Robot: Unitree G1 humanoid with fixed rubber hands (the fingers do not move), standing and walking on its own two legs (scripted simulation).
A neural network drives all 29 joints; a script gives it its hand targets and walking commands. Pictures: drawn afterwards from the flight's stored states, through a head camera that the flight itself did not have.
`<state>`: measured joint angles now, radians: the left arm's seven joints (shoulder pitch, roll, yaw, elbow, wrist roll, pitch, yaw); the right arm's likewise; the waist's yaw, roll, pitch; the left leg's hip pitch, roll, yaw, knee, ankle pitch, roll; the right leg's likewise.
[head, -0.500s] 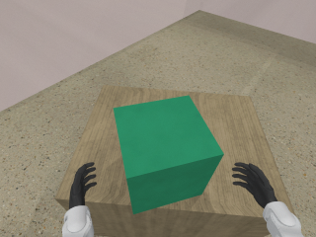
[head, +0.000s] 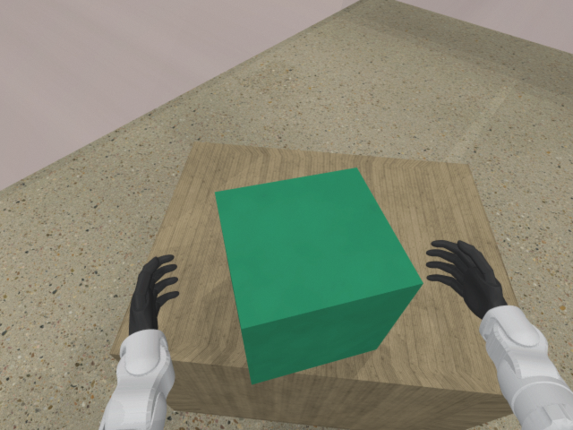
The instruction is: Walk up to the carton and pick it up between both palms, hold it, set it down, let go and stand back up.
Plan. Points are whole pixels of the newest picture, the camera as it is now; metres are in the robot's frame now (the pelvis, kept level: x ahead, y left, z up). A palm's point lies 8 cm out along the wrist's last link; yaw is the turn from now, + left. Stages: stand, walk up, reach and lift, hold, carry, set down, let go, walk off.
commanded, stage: reach and lift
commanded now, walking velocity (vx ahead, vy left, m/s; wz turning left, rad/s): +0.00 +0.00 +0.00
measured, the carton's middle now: (303, 278) +0.38 +0.00 -0.08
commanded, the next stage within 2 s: none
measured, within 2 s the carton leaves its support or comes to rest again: neither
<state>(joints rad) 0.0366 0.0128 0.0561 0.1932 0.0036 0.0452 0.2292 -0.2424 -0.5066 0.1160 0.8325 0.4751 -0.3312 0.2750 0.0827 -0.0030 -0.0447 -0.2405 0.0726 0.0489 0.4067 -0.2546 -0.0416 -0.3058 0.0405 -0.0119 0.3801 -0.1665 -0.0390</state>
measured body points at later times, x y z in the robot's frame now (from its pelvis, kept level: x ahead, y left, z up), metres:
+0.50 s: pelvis -0.01 -0.01 +0.00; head +0.01 -0.02 +0.45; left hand +0.30 +0.22 +0.07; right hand +0.38 -0.24 +0.08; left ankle -0.04 +0.14 -0.74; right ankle +0.01 -0.10 -0.74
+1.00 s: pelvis -0.02 -0.01 +0.00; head +0.03 -0.02 +0.45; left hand +0.34 +0.23 +0.11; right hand +0.45 -0.20 +0.12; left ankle -0.04 +0.14 -0.74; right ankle +0.01 -0.10 -0.74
